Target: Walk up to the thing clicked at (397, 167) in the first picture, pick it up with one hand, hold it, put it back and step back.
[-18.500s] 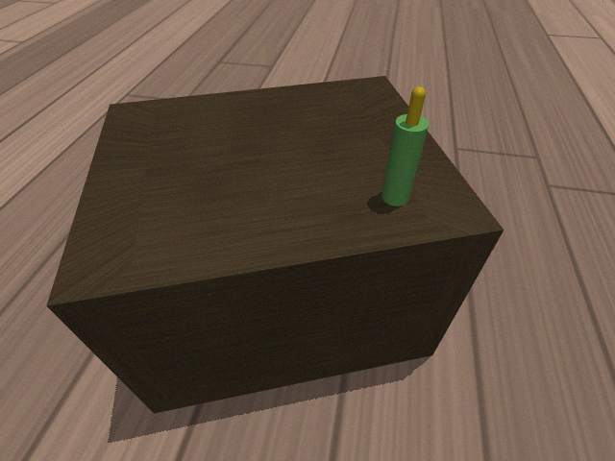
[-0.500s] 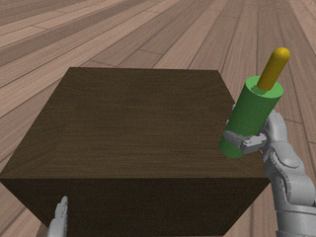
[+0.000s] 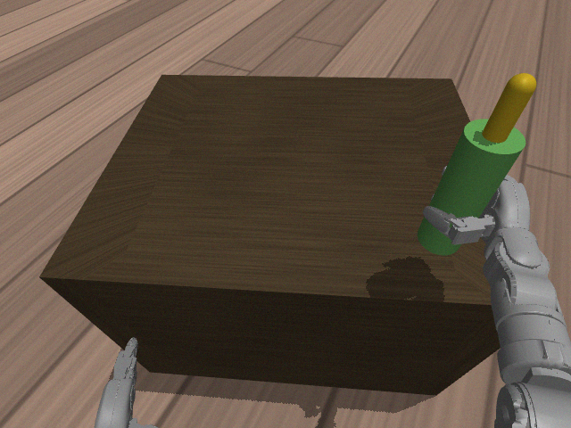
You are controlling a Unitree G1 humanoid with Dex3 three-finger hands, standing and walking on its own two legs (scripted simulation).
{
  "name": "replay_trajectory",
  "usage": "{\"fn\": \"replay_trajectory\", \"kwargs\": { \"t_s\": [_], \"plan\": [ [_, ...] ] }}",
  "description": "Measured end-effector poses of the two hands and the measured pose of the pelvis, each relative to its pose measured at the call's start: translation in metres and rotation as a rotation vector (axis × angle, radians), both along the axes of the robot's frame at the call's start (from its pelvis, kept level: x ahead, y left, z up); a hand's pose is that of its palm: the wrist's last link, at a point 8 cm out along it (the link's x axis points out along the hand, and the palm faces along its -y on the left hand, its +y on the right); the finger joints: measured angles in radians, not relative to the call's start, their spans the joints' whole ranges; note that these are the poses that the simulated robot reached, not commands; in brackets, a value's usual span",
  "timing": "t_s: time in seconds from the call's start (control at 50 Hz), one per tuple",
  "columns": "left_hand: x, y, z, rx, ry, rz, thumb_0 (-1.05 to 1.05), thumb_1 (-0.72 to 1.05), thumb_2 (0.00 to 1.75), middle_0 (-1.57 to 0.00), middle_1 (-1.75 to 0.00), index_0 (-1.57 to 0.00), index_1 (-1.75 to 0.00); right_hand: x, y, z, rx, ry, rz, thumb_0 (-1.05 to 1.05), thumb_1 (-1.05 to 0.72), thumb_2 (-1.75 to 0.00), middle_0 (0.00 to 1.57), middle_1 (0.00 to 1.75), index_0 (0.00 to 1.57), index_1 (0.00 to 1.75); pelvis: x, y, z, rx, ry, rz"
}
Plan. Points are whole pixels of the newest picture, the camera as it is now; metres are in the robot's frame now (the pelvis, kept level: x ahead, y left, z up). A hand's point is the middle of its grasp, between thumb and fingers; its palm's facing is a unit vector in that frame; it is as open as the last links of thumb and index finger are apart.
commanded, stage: crouch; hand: right
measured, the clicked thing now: (472, 175) +0.43 -0.19 +0.15
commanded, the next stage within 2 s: lower in 0.56 s
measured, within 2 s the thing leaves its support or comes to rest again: rests again in 1.32 s
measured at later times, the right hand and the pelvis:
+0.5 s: hand (448, 202) +0.47 -0.20 +0.05, palm faces +0.12 +0.99 +0.01, open 9.4 cm; pelvis +0.01 -0.01 -0.02, yaw +1 degrees
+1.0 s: hand (437, 216) +0.48 -0.20 +0.00, palm faces +0.11 +0.99 +0.02, open 9.4 cm; pelvis +0.00 -0.01 -0.04, yaw +1 degrees
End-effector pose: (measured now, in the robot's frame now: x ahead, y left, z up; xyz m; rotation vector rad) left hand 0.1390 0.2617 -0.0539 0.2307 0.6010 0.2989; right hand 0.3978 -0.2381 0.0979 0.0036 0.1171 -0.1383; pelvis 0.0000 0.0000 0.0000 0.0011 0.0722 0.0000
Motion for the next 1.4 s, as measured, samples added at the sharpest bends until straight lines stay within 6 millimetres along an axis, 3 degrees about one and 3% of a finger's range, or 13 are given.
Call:
{"fn": "replay_trajectory", "kwargs": {
  "t_s": [0.64,0.78,1.1,1.4],
  "plan": [
    [0.003,-0.012,0.001,0.043,0.026,-0.015,-0.01,-0.53,0.05,-0.07,-0.05,-0.06,-0.04,0.05,-0.013,-0.049,0.005,-0.012,0.013,-0.02,0.38,-1.11,0.72,1.08,0.8,1.11,0.008,-0.013,-0.02,0.018,0.143,0.011],
    [0.005,-0.009,0.0,0.056,0.023,-0.02,-0.01,-0.54,0.05,-0.07,-0.05,-0.05,-0.05,0.054,-0.014,-0.057,0.021,-0.005,0.011,-0.02,0.37,-1.11,0.71,1.08,0.79,1.12,0.01,-0.014,-0.024,0.019,0.163,0.008],
    [-0.001,-0.008,-0.002,0.11,0.016,-0.051,-0.01,-0.55,0.06,-0.07,-0.05,-0.05,-0.05,0.056,-0.014,-0.104,0.024,0.008,0.017,-0.02,0.37,-1.11,0.71,1.08,0.79,1.12,0.001,-0.012,-0.046,0.023,0.227,0.007],
    [-0.005,-0.008,0.0,0.153,-0.006,-0.071,-0.01,-0.54,0.05,-0.06,-0.05,-0.05,-0.04,0.064,-0.014,-0.119,0.016,0.001,0.011,-0.02,0.37,-1.11,0.71,1.09,0.79,1.12,-0.005,-0.012,-0.058,0.032,0.26,0.006]
  ]
}}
